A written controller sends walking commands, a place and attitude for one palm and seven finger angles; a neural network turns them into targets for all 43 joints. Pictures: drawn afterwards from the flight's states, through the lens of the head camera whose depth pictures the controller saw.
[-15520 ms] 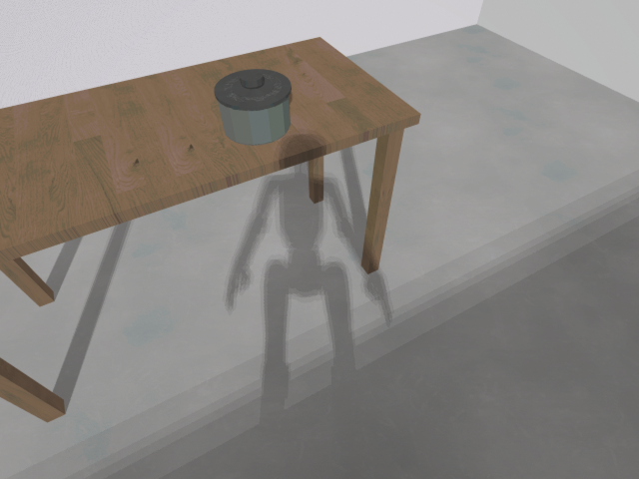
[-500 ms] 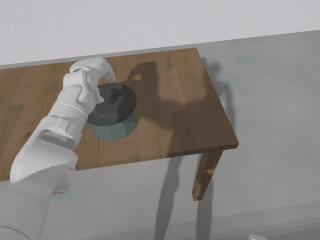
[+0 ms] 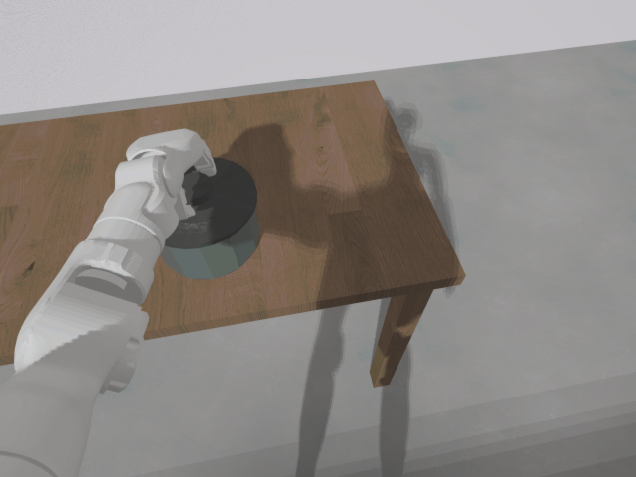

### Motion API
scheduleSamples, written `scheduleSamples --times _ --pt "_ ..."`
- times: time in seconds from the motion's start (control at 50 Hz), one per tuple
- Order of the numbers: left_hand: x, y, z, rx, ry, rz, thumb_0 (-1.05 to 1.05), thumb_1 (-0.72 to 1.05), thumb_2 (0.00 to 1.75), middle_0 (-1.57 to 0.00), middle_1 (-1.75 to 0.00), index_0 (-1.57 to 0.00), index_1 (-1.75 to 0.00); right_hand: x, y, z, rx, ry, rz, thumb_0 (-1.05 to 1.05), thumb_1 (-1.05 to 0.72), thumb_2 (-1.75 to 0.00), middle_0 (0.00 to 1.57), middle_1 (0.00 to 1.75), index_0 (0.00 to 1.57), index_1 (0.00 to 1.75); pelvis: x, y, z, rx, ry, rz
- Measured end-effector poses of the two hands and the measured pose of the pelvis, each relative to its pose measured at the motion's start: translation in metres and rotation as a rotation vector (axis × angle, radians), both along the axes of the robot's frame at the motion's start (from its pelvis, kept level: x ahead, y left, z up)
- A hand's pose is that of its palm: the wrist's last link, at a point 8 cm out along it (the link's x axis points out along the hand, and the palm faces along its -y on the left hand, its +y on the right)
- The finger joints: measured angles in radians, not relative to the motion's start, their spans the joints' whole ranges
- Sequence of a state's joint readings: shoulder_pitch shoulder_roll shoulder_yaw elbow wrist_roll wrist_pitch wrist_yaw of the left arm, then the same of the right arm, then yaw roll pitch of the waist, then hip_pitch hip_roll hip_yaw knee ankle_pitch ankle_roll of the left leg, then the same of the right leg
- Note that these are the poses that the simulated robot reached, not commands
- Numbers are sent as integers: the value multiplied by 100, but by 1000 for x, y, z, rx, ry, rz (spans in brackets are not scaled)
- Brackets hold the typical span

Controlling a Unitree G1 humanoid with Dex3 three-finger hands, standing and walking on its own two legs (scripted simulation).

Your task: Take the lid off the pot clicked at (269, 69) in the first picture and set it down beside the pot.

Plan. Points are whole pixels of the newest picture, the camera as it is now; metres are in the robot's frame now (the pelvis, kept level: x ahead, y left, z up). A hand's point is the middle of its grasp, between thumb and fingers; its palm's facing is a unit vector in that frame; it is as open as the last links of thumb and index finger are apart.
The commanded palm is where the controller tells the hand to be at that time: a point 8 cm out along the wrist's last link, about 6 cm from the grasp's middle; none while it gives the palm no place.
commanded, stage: lower the open fingers around the knob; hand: left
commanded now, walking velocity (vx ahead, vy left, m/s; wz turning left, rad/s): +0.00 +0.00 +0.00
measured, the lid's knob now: (194, 188) +0.51 +0.16 +0.06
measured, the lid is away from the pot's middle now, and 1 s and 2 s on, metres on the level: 0.00 0.00 0.00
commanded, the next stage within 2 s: close the fingers and squeeze the knob in 0.72 s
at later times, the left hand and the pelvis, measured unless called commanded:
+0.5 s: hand (182, 189) +0.48 +0.17 +0.08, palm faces -0.38 -0.13 -0.92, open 10.2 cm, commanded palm +0.48 +0.17 +0.14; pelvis +0.00 +0.00 +0.00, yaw +0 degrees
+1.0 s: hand (182, 194) +0.47 +0.17 +0.08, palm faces -0.38 -0.12 -0.92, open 10.2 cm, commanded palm +0.48 +0.17 +0.14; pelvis +0.00 +0.00 +0.00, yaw +0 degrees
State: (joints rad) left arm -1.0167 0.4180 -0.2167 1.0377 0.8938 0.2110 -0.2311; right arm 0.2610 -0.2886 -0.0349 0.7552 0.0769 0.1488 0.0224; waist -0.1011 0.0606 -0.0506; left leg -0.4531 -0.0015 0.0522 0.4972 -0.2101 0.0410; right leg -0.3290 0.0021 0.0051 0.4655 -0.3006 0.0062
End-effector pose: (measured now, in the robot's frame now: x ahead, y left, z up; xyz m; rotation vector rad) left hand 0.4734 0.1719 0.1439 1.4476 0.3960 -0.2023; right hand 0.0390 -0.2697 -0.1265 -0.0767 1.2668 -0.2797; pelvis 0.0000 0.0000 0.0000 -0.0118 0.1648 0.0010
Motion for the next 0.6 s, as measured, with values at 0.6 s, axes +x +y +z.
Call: scheduleSamples --times 0.6 --pt "5 0 -5 20 14 15 0 -27 137 -83 -8 -83 -8 -11 -4 -1 -13 13 -23 1 -91 -89 20 30 20 30 -1 -2 -3 -4 21 -2"
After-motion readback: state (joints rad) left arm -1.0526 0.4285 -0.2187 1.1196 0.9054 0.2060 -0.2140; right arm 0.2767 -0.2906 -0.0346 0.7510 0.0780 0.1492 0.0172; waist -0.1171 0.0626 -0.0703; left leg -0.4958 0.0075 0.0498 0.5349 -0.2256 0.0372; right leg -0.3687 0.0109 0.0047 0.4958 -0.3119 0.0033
